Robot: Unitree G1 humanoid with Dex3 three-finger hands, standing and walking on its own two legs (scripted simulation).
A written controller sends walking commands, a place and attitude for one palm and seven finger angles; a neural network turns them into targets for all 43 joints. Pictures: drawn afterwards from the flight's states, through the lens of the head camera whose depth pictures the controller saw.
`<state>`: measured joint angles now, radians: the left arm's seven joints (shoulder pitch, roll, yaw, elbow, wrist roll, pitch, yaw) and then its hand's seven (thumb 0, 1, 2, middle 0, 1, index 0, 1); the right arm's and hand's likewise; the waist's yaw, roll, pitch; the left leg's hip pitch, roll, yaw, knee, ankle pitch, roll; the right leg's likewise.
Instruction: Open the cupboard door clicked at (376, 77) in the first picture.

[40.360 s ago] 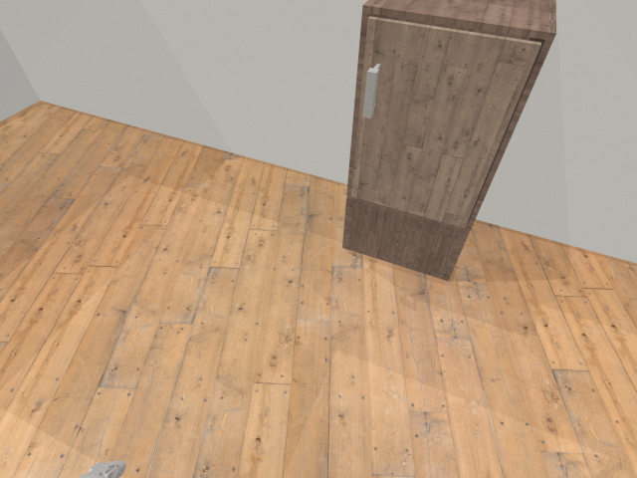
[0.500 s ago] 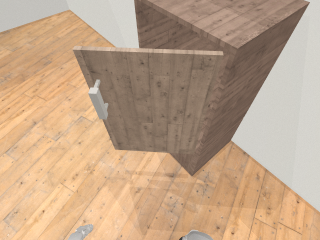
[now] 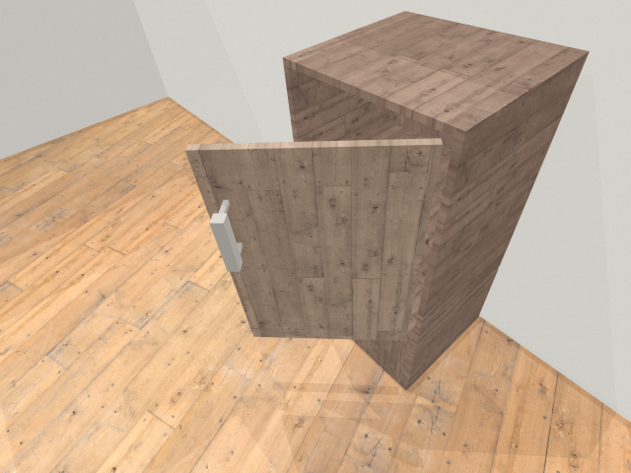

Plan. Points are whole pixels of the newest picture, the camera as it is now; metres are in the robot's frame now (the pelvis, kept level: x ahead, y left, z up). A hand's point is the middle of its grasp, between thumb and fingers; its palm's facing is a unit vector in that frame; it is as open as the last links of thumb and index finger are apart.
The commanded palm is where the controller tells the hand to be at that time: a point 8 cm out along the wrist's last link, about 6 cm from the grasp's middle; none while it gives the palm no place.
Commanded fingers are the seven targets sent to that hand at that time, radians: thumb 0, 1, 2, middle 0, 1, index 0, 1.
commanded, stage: come to a stop and stand still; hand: left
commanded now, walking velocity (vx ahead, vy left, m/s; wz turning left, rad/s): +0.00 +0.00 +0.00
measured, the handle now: (230, 235) +0.52 +0.22 -0.02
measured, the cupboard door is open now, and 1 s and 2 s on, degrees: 45 45 45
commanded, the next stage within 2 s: look again from close up in 0.84 s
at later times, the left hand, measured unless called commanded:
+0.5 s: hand out of the picture +0.11 +0.16 -0.15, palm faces +0.00 -0.97 -0.24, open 7.4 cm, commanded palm none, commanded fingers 0.00 0.90 0.90 -0.20 -0.30 -0.20 -0.30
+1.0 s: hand out of the picture +0.05 +0.15 -0.16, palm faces +0.06 -0.97 -0.22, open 7.4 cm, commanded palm none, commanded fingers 0.00 0.90 0.90 -0.20 -0.30 -0.20 -0.30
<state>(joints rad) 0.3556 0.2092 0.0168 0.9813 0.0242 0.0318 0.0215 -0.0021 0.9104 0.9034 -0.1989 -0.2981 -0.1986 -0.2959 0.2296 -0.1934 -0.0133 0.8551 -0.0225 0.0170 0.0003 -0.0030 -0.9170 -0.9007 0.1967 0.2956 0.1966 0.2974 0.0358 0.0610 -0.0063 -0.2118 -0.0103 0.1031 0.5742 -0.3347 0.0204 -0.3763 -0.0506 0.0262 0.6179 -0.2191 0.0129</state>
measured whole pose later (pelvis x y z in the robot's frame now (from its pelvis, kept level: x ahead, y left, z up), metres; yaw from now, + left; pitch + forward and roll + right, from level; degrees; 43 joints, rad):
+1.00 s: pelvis +0.05 -0.03 +0.01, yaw +2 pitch -1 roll +1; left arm 0.26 0.15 0.00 1.13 0.01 -0.01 0.03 0.00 0.91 0.90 -0.20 -0.30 -0.20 -0.30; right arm 0.28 -0.16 0.01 1.12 -0.02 -0.02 -0.03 0.00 -0.91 -0.90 0.20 0.30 0.20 0.30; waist 0.01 0.02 0.05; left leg -0.07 0.05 0.05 0.39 -0.30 -0.04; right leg -0.24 0.01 -0.03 0.47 -0.21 -0.03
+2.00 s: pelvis +0.00 +0.00 +0.00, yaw +1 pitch -1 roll +2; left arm 0.19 0.18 0.04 1.02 0.02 0.05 0.03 0.00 0.91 0.90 -0.20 -0.30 -0.20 -0.30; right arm 0.28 -0.15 -0.04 1.03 -0.03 0.01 -0.02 0.00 -0.91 -0.90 0.19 0.30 0.19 0.30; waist 0.00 -0.04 0.07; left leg -0.21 -0.02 0.08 0.53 -0.31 0.02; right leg -0.39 -0.05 0.02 0.64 -0.30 0.00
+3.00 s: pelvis -0.03 +0.03 +0.01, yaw +2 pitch -3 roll +0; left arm 0.32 0.17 -0.01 1.05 0.02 0.00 0.04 0.00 0.90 0.90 -0.20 -0.30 -0.20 -0.30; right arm 0.26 -0.17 -0.01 1.10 -0.01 0.00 -0.01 0.00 -0.92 -0.90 0.20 0.30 0.20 0.30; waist 0.01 -0.02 0.02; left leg -0.19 -0.03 0.07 0.46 -0.23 0.05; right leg -0.20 -0.03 0.00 0.46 -0.21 0.03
